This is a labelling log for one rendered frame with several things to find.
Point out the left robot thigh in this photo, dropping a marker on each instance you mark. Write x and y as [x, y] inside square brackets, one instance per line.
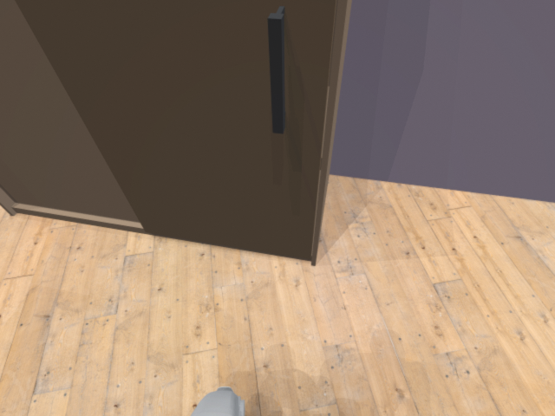
[220, 403]

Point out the handle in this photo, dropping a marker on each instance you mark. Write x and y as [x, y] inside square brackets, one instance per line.
[276, 52]

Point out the wardrobe door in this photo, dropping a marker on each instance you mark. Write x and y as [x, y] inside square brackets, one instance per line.
[48, 158]
[176, 94]

